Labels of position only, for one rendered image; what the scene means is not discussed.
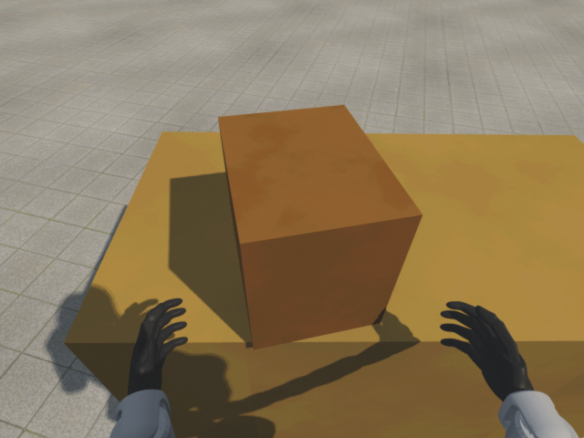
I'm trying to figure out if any pedestal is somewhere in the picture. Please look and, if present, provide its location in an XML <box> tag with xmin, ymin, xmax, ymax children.
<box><xmin>64</xmin><ymin>131</ymin><xmax>584</xmax><ymax>438</ymax></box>

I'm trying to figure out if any carton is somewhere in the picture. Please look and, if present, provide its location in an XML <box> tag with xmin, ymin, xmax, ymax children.
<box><xmin>218</xmin><ymin>105</ymin><xmax>422</xmax><ymax>349</ymax></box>

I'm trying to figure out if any left robot hand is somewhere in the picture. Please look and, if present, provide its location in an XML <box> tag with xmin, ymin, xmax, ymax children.
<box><xmin>128</xmin><ymin>298</ymin><xmax>188</xmax><ymax>395</ymax></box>

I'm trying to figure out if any robot right forearm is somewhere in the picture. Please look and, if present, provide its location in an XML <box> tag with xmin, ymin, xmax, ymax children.
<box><xmin>498</xmin><ymin>391</ymin><xmax>579</xmax><ymax>438</ymax></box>

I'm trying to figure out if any right robot hand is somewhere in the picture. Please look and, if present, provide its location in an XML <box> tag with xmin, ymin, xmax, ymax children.
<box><xmin>440</xmin><ymin>301</ymin><xmax>534</xmax><ymax>402</ymax></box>

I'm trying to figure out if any robot left forearm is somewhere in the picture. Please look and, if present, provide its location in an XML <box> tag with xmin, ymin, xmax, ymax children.
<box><xmin>109</xmin><ymin>390</ymin><xmax>175</xmax><ymax>438</ymax></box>

